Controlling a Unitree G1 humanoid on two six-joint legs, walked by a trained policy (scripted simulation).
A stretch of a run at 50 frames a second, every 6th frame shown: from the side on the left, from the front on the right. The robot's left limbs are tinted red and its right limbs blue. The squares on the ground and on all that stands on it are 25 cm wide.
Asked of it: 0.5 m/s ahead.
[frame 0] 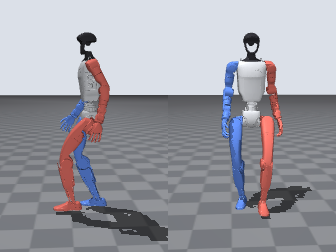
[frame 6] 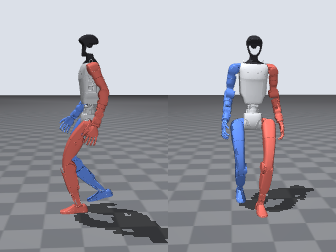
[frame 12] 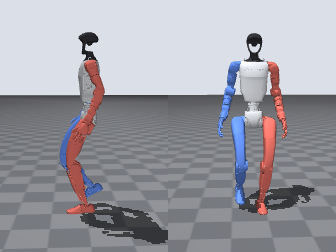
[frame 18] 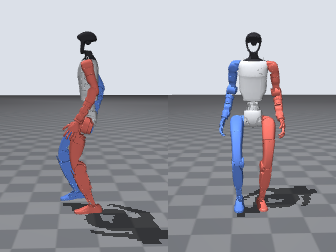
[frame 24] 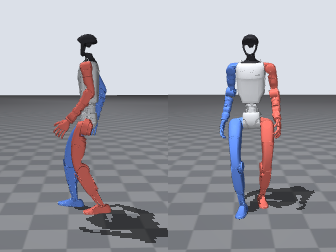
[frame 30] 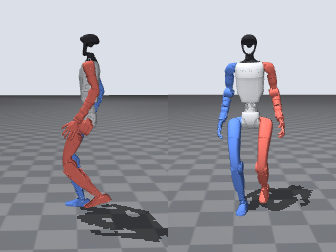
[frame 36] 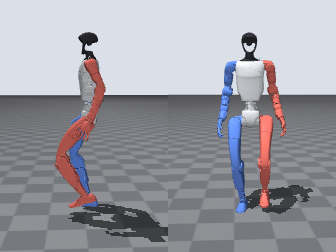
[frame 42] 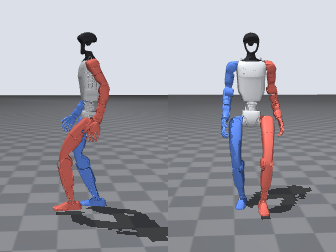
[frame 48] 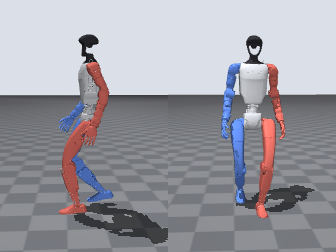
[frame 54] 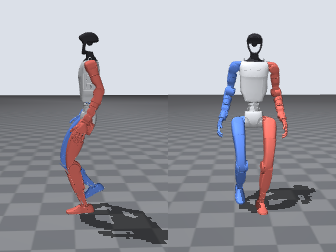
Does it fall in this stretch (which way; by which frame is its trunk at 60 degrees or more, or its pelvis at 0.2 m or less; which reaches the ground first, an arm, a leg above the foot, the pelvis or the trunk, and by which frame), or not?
no
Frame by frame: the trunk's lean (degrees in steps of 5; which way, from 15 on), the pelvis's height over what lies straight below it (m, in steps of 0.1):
0: 5, 0.8
6: 0, 0.7
12: 0, 0.8
18: 0, 0.8
24: 0, 0.8
30: 0, 0.8
36: 0, 0.8
42: 0, 0.8
48: 0, 0.7
54: 0, 0.8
